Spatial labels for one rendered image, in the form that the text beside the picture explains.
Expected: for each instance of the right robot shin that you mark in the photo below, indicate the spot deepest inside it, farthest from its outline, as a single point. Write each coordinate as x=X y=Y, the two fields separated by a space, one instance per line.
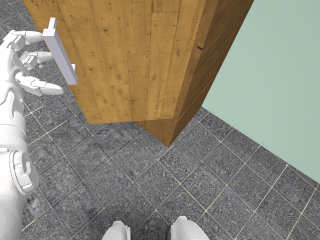
x=180 y=218

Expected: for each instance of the robot left thigh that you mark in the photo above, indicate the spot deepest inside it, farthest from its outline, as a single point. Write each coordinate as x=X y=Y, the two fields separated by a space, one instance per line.
x=118 y=232

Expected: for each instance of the left robot hand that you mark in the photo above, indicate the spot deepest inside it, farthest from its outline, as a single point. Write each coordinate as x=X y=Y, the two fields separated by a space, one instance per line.
x=11 y=65

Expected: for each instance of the left robot upper arm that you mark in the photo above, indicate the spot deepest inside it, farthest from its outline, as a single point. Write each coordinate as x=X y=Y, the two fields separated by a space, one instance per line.
x=18 y=177

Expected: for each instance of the cupboard door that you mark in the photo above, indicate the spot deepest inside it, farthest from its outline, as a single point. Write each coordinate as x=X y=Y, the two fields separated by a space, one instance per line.
x=131 y=56

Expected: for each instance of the robot left forearm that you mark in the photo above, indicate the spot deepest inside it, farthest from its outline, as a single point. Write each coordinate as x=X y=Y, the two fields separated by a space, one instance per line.
x=12 y=122

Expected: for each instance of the handle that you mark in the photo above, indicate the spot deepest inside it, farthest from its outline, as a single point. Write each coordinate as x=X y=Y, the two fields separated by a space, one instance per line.
x=57 y=50

